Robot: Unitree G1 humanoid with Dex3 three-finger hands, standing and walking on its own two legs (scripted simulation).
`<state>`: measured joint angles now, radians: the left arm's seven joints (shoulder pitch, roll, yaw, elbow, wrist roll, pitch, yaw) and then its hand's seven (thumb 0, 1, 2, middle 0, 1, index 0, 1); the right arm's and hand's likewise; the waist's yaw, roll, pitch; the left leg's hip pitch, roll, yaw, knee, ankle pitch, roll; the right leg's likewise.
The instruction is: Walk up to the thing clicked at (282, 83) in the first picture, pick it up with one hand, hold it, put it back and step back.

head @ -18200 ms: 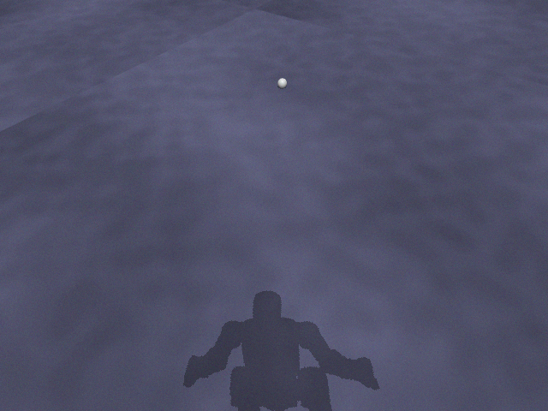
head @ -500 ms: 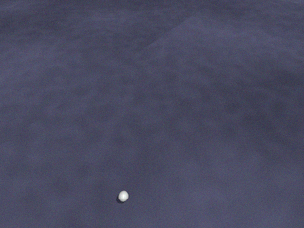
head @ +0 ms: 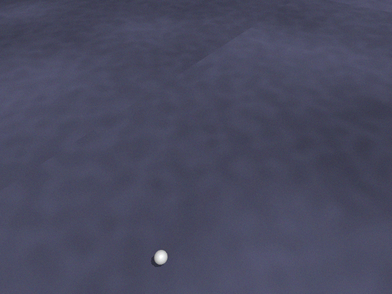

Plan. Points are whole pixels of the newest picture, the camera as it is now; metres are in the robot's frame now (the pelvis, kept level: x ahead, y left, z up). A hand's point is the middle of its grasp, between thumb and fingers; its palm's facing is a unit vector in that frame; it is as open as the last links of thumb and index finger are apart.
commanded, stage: stand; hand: left
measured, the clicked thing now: (160, 257) +0.42 +0.23 -0.75
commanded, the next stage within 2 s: none
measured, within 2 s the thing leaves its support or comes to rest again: neither
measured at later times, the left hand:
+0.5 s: hand out of the picture +0.08 +0.26 -0.15, palm faces -0.04 -0.94 -0.35, open 7.4 cm
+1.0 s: hand out of the picture +0.09 +0.25 -0.16, palm faces -0.05 -0.94 -0.34, open 7.4 cm
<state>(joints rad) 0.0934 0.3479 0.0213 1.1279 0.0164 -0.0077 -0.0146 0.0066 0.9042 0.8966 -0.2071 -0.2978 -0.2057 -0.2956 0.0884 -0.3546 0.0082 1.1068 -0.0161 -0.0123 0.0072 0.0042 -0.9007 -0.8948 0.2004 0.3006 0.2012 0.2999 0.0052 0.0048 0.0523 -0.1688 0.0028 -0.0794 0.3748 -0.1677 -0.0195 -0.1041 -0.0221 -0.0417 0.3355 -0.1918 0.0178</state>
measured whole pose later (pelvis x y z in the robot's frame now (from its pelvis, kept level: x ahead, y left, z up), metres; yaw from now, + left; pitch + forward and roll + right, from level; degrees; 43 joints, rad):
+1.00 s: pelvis +0.01 +0.00 +0.00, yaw -1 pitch -2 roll +0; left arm 0.12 0.36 0.00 1.13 0.02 -0.01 -0.01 0.01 0.90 0.90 -0.21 -0.30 -0.21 -0.30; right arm 0.12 -0.36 0.02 1.12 -0.01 -0.01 0.01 0.00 -0.90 -0.89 0.20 0.30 0.20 0.30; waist 0.00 0.00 0.05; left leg -0.14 0.00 -0.06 0.34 -0.17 -0.02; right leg -0.09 -0.02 -0.03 0.32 -0.20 0.02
